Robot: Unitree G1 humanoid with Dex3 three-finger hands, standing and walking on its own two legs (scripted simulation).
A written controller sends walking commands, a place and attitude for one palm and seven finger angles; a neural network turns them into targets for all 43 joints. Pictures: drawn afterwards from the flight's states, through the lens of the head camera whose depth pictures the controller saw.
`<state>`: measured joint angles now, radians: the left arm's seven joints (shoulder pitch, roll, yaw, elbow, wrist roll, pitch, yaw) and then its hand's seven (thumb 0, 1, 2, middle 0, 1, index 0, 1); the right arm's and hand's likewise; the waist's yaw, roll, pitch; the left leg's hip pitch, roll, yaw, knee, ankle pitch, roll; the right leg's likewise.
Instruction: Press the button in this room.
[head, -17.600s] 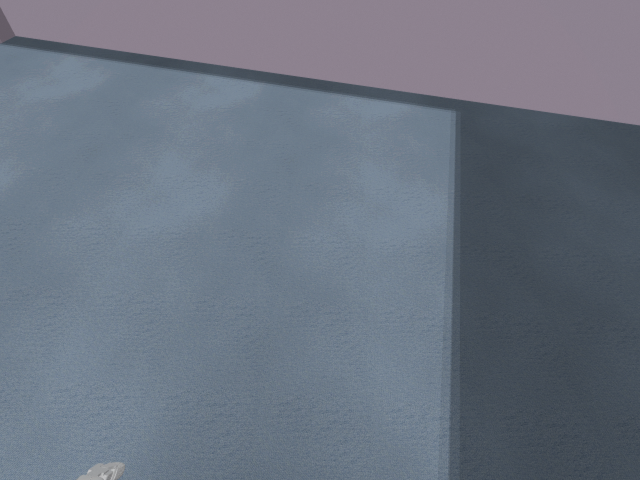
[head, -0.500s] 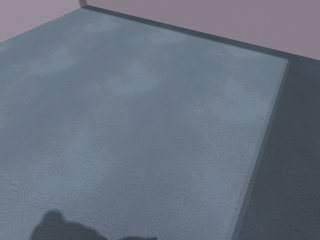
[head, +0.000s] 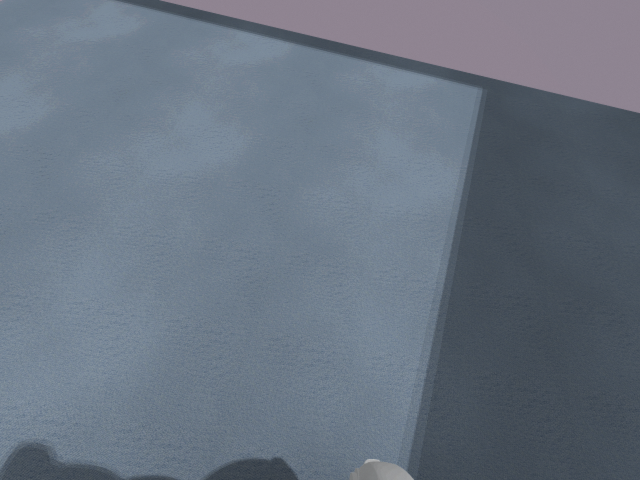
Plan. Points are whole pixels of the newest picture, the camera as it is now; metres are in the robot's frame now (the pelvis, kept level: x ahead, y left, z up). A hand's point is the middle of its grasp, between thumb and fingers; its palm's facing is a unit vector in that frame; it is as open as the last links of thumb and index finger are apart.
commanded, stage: turn or walk to find it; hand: left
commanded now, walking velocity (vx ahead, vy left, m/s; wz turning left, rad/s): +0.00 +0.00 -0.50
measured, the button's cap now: out of the picture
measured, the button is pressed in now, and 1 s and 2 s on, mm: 0 0 0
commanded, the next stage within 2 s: none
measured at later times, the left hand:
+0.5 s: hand out of the picture +0.12 +0.13 -0.16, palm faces -0.24 -0.94 -0.25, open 7.3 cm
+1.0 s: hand (228, 454) +0.17 +0.14 -0.16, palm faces -0.46 -0.86 -0.23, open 7.4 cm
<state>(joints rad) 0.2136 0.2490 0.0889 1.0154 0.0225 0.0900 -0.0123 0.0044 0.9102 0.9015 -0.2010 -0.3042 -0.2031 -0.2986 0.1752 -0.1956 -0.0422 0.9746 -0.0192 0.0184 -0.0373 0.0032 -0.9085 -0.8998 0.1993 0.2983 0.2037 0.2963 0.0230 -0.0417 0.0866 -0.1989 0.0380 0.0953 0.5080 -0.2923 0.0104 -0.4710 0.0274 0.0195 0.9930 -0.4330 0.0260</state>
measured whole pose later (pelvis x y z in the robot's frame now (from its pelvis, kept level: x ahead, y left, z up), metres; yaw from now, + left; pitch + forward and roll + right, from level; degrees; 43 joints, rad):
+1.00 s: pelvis -0.01 -0.01 +0.00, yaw -30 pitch -1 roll -2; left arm 0.15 0.26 0.08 0.94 0.02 0.08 -0.03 0.00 0.91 0.90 -0.20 -0.30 -0.20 -0.30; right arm 0.22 -0.17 -0.04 0.94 -0.02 0.01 -0.02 0.00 -0.90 -0.90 0.20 0.30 0.21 0.30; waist 0.00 -0.01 0.09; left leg -0.19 0.12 0.21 0.50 -0.28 0.01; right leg -0.43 -0.05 -0.04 0.97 -0.45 0.07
